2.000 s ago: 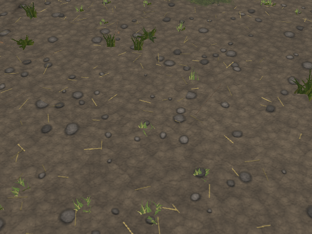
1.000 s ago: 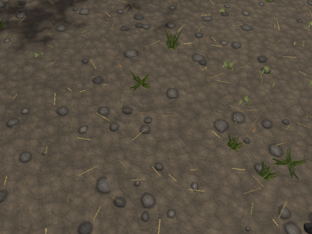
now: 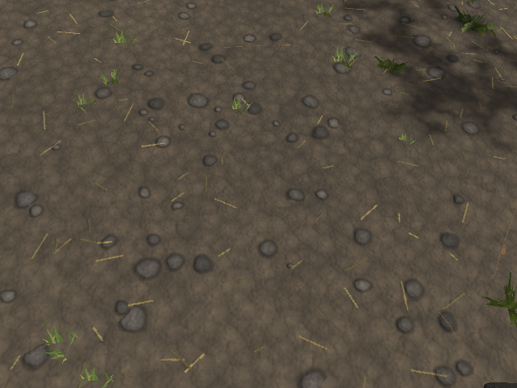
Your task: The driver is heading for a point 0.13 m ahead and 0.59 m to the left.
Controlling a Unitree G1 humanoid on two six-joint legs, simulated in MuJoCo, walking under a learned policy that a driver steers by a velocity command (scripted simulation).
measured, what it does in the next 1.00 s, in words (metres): steps to the left, turning left: left foot, then right foot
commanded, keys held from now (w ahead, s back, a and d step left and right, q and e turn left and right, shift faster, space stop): q+shift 0.48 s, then shift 0.02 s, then w+shift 0.48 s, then w+q+shift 0.02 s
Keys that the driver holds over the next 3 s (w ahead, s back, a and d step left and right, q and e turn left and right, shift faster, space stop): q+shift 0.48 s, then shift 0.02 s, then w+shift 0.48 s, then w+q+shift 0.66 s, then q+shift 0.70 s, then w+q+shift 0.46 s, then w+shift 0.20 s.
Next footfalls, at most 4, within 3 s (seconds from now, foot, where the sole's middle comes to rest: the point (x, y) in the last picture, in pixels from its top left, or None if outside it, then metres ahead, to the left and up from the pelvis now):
0.02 left None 0.05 0.12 -0.77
0.48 right None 0.17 -0.06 -0.77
0.88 left None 0.08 0.21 -0.77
1.28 right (130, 335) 0.52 0.32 -0.77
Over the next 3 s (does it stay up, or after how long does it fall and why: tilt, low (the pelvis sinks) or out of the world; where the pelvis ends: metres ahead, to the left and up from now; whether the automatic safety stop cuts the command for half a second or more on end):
stays up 0.48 1.10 -0.02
